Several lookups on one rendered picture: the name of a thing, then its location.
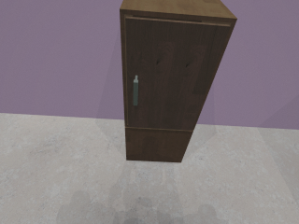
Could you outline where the handle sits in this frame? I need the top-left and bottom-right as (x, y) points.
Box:
(133, 75), (138, 105)

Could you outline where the cupboard door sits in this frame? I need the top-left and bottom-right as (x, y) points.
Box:
(125, 16), (231, 131)

